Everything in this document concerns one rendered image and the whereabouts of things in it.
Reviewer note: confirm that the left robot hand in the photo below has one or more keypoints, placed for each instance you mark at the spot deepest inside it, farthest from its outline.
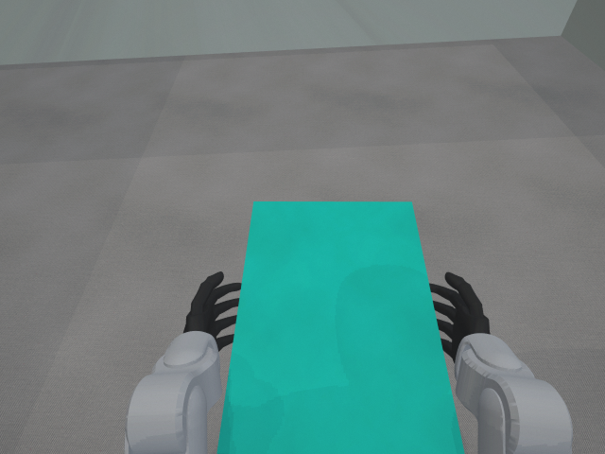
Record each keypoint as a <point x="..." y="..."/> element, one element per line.
<point x="204" y="312"/>

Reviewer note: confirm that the right robot hand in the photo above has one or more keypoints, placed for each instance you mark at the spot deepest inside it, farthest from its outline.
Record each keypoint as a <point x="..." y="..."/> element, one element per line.
<point x="467" y="316"/>

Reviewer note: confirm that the carton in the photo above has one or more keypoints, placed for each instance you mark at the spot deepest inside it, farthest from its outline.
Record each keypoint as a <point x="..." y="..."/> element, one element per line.
<point x="336" y="347"/>

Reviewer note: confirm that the robot left forearm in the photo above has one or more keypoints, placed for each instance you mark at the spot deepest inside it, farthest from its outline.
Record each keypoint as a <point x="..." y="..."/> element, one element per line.
<point x="167" y="411"/>

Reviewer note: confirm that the robot right forearm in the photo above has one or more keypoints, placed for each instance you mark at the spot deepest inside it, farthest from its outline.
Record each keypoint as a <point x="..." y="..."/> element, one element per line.
<point x="516" y="413"/>

